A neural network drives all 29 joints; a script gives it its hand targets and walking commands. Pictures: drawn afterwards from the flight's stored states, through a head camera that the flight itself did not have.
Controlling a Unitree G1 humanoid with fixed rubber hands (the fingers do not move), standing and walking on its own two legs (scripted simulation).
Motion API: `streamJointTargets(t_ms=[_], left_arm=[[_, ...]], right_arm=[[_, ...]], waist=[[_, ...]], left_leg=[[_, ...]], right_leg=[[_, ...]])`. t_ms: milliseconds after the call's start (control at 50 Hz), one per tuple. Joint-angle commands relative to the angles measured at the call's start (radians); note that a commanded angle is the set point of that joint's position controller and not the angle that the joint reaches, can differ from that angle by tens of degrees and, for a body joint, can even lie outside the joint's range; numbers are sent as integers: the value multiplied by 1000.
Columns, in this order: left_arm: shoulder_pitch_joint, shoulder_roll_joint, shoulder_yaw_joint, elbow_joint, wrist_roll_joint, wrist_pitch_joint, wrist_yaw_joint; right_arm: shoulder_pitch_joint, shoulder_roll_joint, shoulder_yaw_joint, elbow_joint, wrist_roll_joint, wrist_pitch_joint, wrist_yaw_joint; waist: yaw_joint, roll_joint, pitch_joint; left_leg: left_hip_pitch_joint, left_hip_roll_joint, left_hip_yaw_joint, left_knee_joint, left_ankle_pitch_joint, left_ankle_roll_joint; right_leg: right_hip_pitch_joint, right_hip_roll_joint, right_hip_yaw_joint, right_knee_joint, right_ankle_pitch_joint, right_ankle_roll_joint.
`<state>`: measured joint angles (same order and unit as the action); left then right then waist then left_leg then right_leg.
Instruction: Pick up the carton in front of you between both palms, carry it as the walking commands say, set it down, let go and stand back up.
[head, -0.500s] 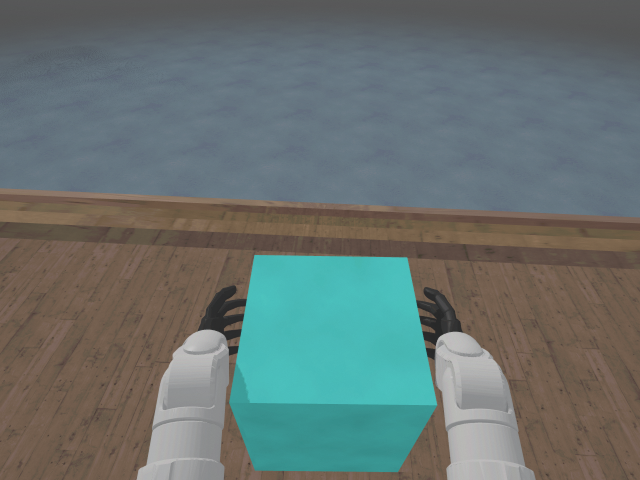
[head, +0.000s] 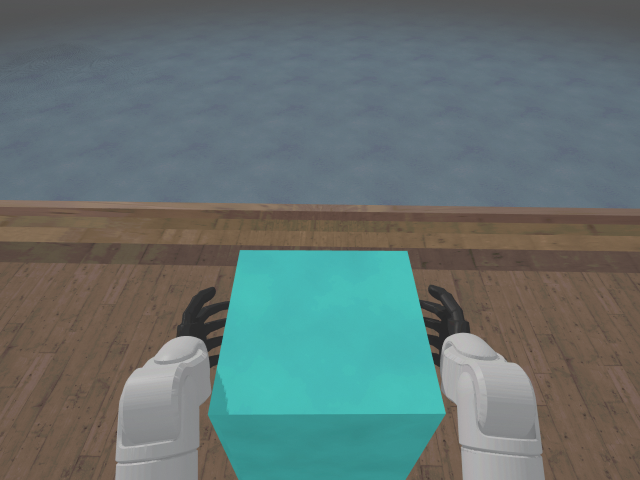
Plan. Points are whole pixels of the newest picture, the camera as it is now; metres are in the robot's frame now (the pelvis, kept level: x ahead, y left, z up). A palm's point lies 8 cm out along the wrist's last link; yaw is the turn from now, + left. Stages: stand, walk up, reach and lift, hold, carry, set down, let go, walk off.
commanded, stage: carry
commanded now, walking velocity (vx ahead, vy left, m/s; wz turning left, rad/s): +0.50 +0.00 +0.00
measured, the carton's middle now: (323, 373) +0.27 +0.01 +0.01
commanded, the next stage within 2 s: none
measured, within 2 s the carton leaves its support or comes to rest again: neither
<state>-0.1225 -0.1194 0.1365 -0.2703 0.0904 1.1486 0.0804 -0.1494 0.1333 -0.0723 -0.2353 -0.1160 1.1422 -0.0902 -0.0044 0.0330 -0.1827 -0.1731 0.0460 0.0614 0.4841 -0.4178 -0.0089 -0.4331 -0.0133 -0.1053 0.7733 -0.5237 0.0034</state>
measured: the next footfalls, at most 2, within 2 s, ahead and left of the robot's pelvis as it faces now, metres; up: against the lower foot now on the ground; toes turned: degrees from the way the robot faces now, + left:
right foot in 0.06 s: +0.10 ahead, -0.09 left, +0.00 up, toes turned -7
left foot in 0.44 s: +0.43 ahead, +0.13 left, +0.00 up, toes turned +15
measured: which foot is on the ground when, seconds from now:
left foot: down 0.00-0.08, up 0.10-0.42, down 0.44-0.96, up 0.98-1.00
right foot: up 0.00-0.04, down 0.06-0.44, up 0.46-0.92, down 0.94-1.00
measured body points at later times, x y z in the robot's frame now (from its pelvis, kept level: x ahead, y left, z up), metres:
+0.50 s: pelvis +0.30 +0.04 -0.02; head +0.29 +0.05 +0.43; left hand +0.57 +0.21 +0.05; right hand +0.58 -0.10 +0.06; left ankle +0.40 +0.12 -0.73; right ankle +0.08 -0.08 -0.68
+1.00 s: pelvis +0.63 +0.03 -0.02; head +0.63 +0.02 +0.43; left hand +0.91 +0.20 +0.09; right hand +0.93 -0.11 +0.08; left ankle +0.42 +0.12 -0.68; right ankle +0.74 -0.04 -0.73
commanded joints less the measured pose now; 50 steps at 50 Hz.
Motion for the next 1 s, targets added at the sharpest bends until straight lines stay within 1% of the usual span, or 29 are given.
streamJointTargets(t_ms=[0, 20, 40, 60, 80, 100, 120, 140, 160, 200, 260, 340, 400, 420, 440, 460, 480, 500, 520, 540, 600, 720, 840, 880, 900, 920, 940, 960, 980], left_arm=[[-476, -905, -746, -125, -400, 19, -248], [-471, -907, -745, -140, -388, 22, -243], [-463, -906, -738, -144, -383, 28, -236], [-426, -881, -720, -140, -366, 34, -227], [-438, -866, -707, -137, -346, 40, -219], [-470, -863, -706, -162, -346, 52, -213], [-484, -861, -710, -167, -354, 64, -208], [-494, -861, -715, -174, -361, 73, -207], [-511, -867, -723, -177, -371, 80, -210], [-512, -875, -735, -160, -391, 88, -222], [-496, -879, -746, -134, -415, 90, -247], [-467, -891, -745, -110, -411, 76, -267], [-481, -889, -753, -131, -408, 68, -271], [-476, -881, -754, -136, -403, 66, -271], [-488, -872, -753, -138, -399, 66, -272], [-493, -891, -761, -145, -399, 69, -272], [-497, -890, -761, -135, -395, 63, -274], [-507, -915, -764, -136, -397, 54, -276], [-507, -947, -768, -132, -397, 43, -277], [-496, -970, -769, -127, -396, 31, -276], [-416, -1006, -769, -105, -368, 0, -260], [-356, -975, -781, -136, -331, -26, -231], [-425, -861, -785, -236, -377, 26, -227], [-455, -813, -773, -234, -388, 50, -228], [-468, -791, -764, -225, -389, 60, -228], [-476, -767, -751, -212, -390, 68, -227], [-490, -744, -738, -203, -390, 78, -226], [-527, -720, -723, -171, -385, 79, -229], [-545, -744, -727, -156, -405, 83, -229]], right_arm=[[-468, 905, 689, -210, 398, 25, 228], [-470, 900, 699, -228, 411, 35, 232], [-463, 878, 704, -244, 422, 45, 236], [-498, 845, 710, -264, 436, 61, 243], [-551, 829, 715, -277, 456, 75, 252], [-556, 826, 719, -259, 462, 84, 258], [-543, 824, 704, -234, 468, 90, 262], [-519, 830, 693, -206, 464, 94, 262], [-496, 838, 682, -184, 453, 97, 260], [-459, 853, 664, -144, 423, 96, 250], [-408, 878, 645, -102, 369, 89, 233], [-393, 903, 651, -108, 344, 75, 227], [-401, 909, 664, -117, 356, 63, 232], [-398, 905, 663, -118, 361, 59, 236], [-389, 902, 662, -116, 361, 57, 240], [-397, 904, 664, -94, 359, 50, 246], [-389, 933, 673, -96, 375, 44, 250], [-410, 962, 683, -108, 388, 35, 253], [-429, 989, 694, -124, 398, 25, 255], [-448, 1009, 705, -142, 410, 17, 257], [-427, 1020, 726, -165, 435, 1, 269], [-370, 940, 731, -189, 443, -5, 293], [-362, 827, 695, -243, 412, 35, 264], [-398, 785, 685, -250, 403, 55, 251], [-419, 761, 681, -251, 404, 65, 245], [-446, 739, 677, -255, 404, 74, 240], [-487, 717, 672, -249, 401, 84, 236], [-534, 721, 678, -261, 408, 97, 228], [-562, 722, 673, -232, 406, 104, 225]], waist=[[-11, 116, -140], [6, 97, -188], [16, 38, -250], [47, -172, -269], [41, -349, -217], [35, -234, -181], [36, -133, -156], [33, -62, -161], [31, -40, -146], [31, -95, -118], [27, -136, -71], [27, -205, -2], [3, -190, -87], [-12, -149, -143], [-35, -17, -202], [-17, 231, -250], [-16, 179, -228], [-17, 133, -218], [-15, 33, -208], [-10, -9, -196], [-8, 46, -196], [-10, 91, -96], [-19, 116, 7], [-9, 130, -8], [6, 119, -48], [34, 73, -113], [70, -53, -185], [63, -333, -249], [70, -315, -231]], left_leg=[[301, 226, -193, -79, 651, 109], [135, 159, -52, 1, 613, 70], [-84, 114, 30, 112, 541, 34], [-289, 30, 107, 382, 278, -14], [-554, -58, 66, 553, -66, -15], [-633, 2, -25, 683, -107, 20], [-661, 41, -36, 729, -83, 36], [-659, 70, -44, 699, -20, 39], [-633, 81, -40, 617, 29, 32], [-581, 54, 9, 468, 86, 14], [-519, 20, 74, 259, 178, 1], [-332, -26, 181, 61, 327, 22], [-13, -89, 257, 10, 334, 51], [177, -64, 232, 9, 269, 52], [332, 140, -76, -81, 18, 90], [474, 412, -569, -257, -91, 234], [425, 418, -609, -300, 20, 259], [370, 381, -498, -279, 158, 240], [318, 353, -397, -258, 240, 210], [259, 328, -308, -263, 294, 182], [214, 277, -149, -297, 314, 145], [259, 212, 15, -291, 488, 142], [270, 189, 89, -220, 632, 139], [251, 187, 126, -119, 786, 116], [222, 164, 174, 9, 860, 93], [141, 118, 204, 190, 805, 60], [-38, 94, 172, 448, 544, 32], [-387, -72, 101, 752, 72, -8], [-490, -61, -37, 899, -74, 19]], right_leg=[[-107, 27, -72, -251, 158, -14], [192, 70, -123, -373, 305, -14], [531, 38, -85, -369, 355, -32], [662, -199, 306, -529, 74, -95], [763, -399, 641, -565, 270, -228], [739, -435, 638, -514, 414, -287], [705, -407, 544, -486, 519, -278], [681, -385, 457, -498, 528, -241], [646, -357, 375, -524, 536, -199], [609, -299, 245, -556, 585, -155], [557, -249, 111, -560, 655, -140], [437, -218, 6, -551, 747, -101], [369, -182, -114, -297, 935, -56], [268, -153, -125, -124, 835, -37], [99, -110, -103, 120, 569, -8], [-165, 28, -45, 414, 98, 25], [-237, -17, 84, 536, 65, -4], [-244, -66, 102, 563, 97, -27], [-242, -102, 106, 531, 143, -38], [-221, -127, 110, 464, 199, -42], [-167, -117, 63, 291, 256, -32], [-233, -77, -39, -31, 387, -4], [-183, -33, -114, -183, 462, -44], [-53, -3, -139, -213, 445, -65], [90, 39, -172, -258, 432, -68], [287, 62, -184, -278, 384, -67], [490, -115, 70, -314, 240, -83], [704, -388, 600, -452, 149, -248], [674, -399, 665, -523, 261, -285]])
